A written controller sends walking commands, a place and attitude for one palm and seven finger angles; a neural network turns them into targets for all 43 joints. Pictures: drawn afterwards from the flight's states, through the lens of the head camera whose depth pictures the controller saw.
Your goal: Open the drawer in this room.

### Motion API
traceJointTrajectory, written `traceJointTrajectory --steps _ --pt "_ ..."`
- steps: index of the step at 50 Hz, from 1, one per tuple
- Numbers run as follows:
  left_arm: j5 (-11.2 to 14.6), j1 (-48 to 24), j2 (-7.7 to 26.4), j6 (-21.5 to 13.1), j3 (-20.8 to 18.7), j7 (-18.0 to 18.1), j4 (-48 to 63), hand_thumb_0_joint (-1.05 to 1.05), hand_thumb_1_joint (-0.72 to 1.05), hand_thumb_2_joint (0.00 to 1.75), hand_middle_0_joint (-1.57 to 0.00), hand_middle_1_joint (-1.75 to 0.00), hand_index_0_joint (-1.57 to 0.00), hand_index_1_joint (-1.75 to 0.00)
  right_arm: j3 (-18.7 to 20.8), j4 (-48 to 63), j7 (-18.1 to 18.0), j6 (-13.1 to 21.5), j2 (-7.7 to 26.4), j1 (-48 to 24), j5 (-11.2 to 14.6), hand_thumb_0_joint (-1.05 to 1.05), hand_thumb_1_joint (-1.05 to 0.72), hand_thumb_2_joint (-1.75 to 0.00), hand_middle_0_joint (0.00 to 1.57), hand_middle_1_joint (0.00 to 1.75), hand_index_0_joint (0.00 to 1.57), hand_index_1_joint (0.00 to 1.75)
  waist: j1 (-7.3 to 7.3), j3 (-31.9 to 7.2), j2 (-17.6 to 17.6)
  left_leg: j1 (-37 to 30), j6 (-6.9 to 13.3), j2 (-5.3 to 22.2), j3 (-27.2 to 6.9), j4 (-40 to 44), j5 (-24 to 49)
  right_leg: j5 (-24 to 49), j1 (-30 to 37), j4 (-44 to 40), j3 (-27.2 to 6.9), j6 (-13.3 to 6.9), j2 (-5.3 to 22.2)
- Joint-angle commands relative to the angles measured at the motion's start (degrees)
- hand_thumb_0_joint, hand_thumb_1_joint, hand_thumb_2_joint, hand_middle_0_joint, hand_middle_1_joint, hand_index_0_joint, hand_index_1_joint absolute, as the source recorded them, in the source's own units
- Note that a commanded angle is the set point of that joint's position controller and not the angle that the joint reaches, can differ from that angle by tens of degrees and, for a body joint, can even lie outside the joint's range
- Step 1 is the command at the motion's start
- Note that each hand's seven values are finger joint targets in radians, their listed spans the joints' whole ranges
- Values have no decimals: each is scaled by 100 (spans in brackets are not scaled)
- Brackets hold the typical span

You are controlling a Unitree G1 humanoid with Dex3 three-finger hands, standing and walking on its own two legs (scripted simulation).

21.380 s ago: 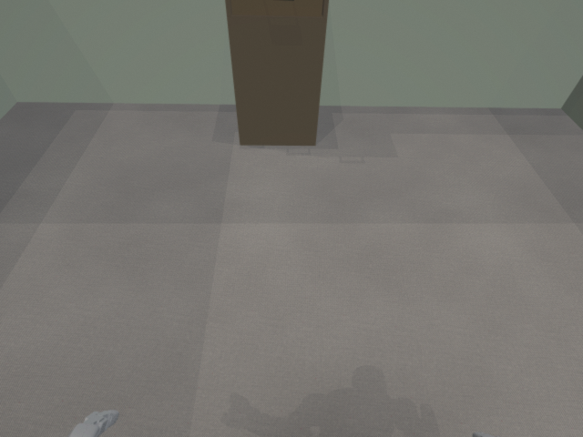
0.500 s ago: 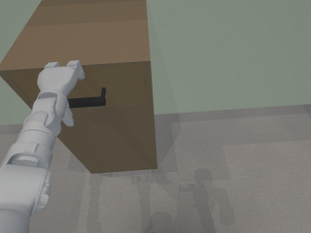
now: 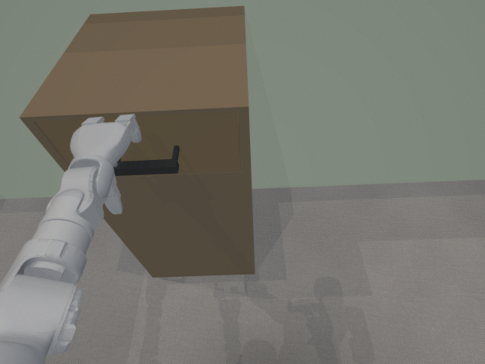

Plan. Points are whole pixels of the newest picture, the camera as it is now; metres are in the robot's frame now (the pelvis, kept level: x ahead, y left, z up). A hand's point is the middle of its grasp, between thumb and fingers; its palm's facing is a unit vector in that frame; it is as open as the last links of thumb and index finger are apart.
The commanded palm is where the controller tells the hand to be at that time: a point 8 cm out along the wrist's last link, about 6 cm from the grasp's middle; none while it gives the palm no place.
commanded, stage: move the hooked fingers above the handle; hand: left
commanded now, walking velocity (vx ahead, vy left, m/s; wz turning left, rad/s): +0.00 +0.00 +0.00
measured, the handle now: (145, 159) +0.50 +0.23 +0.02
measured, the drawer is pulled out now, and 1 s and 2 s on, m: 0.00 0.00 0.00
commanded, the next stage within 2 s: none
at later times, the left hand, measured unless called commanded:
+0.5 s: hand (130, 171) +0.43 +0.23 +0.07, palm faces -0.17 -0.03 -0.99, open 13.7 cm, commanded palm +0.42 +0.23 +0.13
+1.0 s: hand (126, 158) +0.45 +0.23 +0.08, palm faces -0.13 +0.01 -0.99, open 13.7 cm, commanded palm +0.43 +0.24 +0.13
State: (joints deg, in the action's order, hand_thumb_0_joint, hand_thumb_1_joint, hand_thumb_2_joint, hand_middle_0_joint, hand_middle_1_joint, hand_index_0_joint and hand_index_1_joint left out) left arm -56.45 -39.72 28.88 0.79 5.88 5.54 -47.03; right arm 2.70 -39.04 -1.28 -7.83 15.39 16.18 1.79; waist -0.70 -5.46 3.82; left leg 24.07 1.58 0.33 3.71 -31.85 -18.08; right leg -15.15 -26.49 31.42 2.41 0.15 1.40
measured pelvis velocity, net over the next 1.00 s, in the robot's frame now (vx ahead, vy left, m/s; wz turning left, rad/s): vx -0.02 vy -0.01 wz -0.03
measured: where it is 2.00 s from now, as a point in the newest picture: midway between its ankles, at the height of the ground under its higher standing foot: outside the picture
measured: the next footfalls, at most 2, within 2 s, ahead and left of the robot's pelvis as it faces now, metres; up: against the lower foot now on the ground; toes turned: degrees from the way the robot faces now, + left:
none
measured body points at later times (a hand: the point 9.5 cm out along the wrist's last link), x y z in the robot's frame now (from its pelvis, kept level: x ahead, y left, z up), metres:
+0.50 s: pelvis +0.00 -0.01 +0.00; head +0.05 -0.03 +0.45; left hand +0.43 +0.22 +0.12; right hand +0.06 -0.28 -0.14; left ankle -0.03 +0.10 -0.73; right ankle +0.00 -0.12 -0.73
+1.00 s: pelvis -0.02 -0.01 +0.00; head +0.03 -0.03 +0.44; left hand +0.45 +0.23 +0.14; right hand +0.05 -0.28 -0.13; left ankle -0.03 +0.10 -0.73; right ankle +0.00 -0.12 -0.73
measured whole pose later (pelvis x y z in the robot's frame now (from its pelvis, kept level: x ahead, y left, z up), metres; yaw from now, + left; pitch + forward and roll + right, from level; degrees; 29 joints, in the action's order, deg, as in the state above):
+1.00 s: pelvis -0.02 -0.01 +0.00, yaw -2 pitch +10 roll +0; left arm -59.4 -46.9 31.6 -1.7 2.4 4.5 -58.4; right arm 0.1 -37.1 -4.2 -7.1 15.3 16.2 2.7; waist -4.5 -4.7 2.8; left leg 25.9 1.1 1.2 5.2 -32.5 -17.1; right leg -13.8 -29.3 32.7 0.9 -0.5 0.4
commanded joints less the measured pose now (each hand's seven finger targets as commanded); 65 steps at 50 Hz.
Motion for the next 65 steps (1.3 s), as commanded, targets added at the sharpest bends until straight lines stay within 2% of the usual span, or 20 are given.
traceJointTrajectory --steps 1,5,6,8,13,17,18,21,24,28,31,34,37,40,46,51,54,56,61,65 --pt "56 -2645 911 -687 -165 -181 1730 0 -50 30 -30 -120 -30 -120 286 664 -192 169 811 161 -81 0 -90 -90 20 30 20 30 -273 -1683 -545 -881 152 -162 -209 151 1989 1592 967 -204 -131 -210 -222" --pt "-138 -2975 1616 -1225 -931 347 2013 0 -50 30 -30 -120 -30 -120 291 566 -197 192 686 206 -128 0 -90 -90 20 30 20 30 -94 -1969 162 -984 59 -183 -296 -14 2474 1707 816 59 -122 -277 -257" --pt "-192 -2936 2060 -1223 -1358 555 1851 0 -50 30 -30 -120 -30 -120 277 522 -194 197 712 264 -151 0 -90 -90 20 30 20 30 2 -2046 42 -787 44 -190 -312 -15 2455 1668 944 111 -109 -287 -269" --pt "-299 -2948 2237 -1043 -1586 980 1513 0 -50 30 -30 -120 -30 -120 233 477 -191 234 645 189 -133 0 -90 -90 20 30 20 30 28 -1941 21 -404 23 -234 -248 6 2211 1654 1010 148 -112 -282 -276" --pt "-459 -2703 1998 -93 -1155 1230 481 0 -50 30 -30 -120 -30 -120 198 400 -130 262 715 68 -93 0 -90 -90 20 30 20 30 3 -2103 -97 -168 -32 -204 -29 108 2056 1805 1258 108 -105 -222 -239" --pt "-175 -1915 1319 237 -508 367 29 0 -50 30 -30 -120 -30 -120 248 530 -142 173 876 207 -15 0 -90 -90 20 30 20 30 -136 -2305 -592 -389 65 -135 54 145 2246 2294 1588 -34 -125 -159 -202" --pt "-50 -2096 876 141 -95 117 332 0 -50 30 -30 -120 -30 -120 258 578 -166 152 884 207 16 0 -90 -90 20 30 20 30 -287 -2122 -775 -494 103 -126 23 157 2159 2228 1422 -128 -112 -127 -204" --pt "146 -2336 770 -340 -21 -289 923 0 -50 30 -30 -120 -30 -120 252 637 -248 151 878 174 -22 0 -90 -90 20 30 20 30 -382 -1704 -1021 -558 179 -155 -75 192 1767 1819 1257 -290 -167 -115 -198" --pt "101 -2809 1244 -1085 -465 -247 1693 0 -50 30 -30 -120 -30 -120 288 604 -313 186 800 276 -99 0 -90 -90 20 30 20 30 -276 -1826 -500 -701 181 -219 -192 103 1850 1730 1090 -154 -212 -178 -211" --pt "-201 -3075 2190 -1480 -1437 589 1705 0 -50 30 -30 -120 -30 -120 287 462 -295 213 707 370 -119 0 -90 -90 20 30 20 30 -112 -1895 121 -445 86 -238 -282 -33 2022 1541 843 110 -170 -262 -264" --pt "-384 -2978 2626 -1107 -1873 1324 1421 0 -50 30 -30 -120 -30 -120 250 399 -216 289 699 277 -123 0 -90 -90 20 30 20 30 77 -2096 159 -113 1 -261 -213 -24 2006 1481 1026 196 -147 -276 -289" --pt "-473 -2829 2213 -331 -1373 1578 618 0 -50 30 -30 -120 -30 -120 219 320 -147 336 717 159 -99 0 -90 -90 20 30 20 30 10 -2122 126 -37 -47 -225 -48 37 1881 1537 1051 170 -106 -237 -261" --pt "-414 -2444 1830 350 -903 1076 -501 0 -50 30 -30 -120 -30 -120 231 289 -115 277 839 292 -40 0 -90 -90 20 30 20 30 -124 -2195 -385 -32 -8 -162 42 130 1766 1647 1240 42 -114 -166 -247" --pt "-245 -2831 1968 435 -825 617 -492 0 -50 30 -30 -120 -30 -120 155 366 -203 161 926 280 26 0 -90 -90 20 30 20 30 -225 -1889 -841 12 65 -150 43 285 1487 1486 1327 -150 -132 -106 -205" --pt "-354 -2375 1815 35 -637 27 -737 0 -50 30 -30 -120 -30 -120 63 596 -372 174 951 225 80 0 -90 -90 20 30 20 30 -206 -982 -1106 323 120 -147 34 386 820 802 1030 -356 -195 -119 -155" --pt "-241 -2669 2010 -1016 -934 -81 442 0 -50 30 -30 -120 -30 -120 166 823 -438 307 877 361 -13 0 -90 -90 20 30 20 30 -228 -1632 -628 134 177 -164 -27 102 946 950 1071 -153 -346 -129 -152" --pt "-308 -3377 2116 -1536 -1094 344 1389 0 -50 30 -30 -120 -30 -120 300 706 -404 391 800 526 -89 0 -90 -90 20 30 20 30 -288 -2187 202 -291 157 -195 -134 -121 1306 1064 683 45 -350 -187 -221" --pt "-327 -3749 2121 -1693 -1157 710 1764 0 -50 30 -30 -120 -30 -120 374 576 -355 433 785 657 -154 0 -90 -90 20 30 20 30 -388 -2538 228 -506 147 -190 -220 -295 1622 1190 526 144 -312 -194 -266" --pt "-324 -3656 2189 -1117 -1289 1398 955 0 -50 30 -30 -120 -30 -120 376 229 -213 477 849 759 -129 0 -90 -90 20 30 20 30 -442 -2457 319 -337 58 -205 -271 -297 1624 1097 300 212 -159 -218 -315" --pt "-353 -3368 1733 -219 -813 1196 -16 0 -50 30 -30 -120 -30 -120 334 128 -84 390 885 713 -94 0 -90 -90 20 30 20 30 -386 -2311 330 -402 -1 -137 -209 -165 1886 1287 336 163 -54 -226 -319"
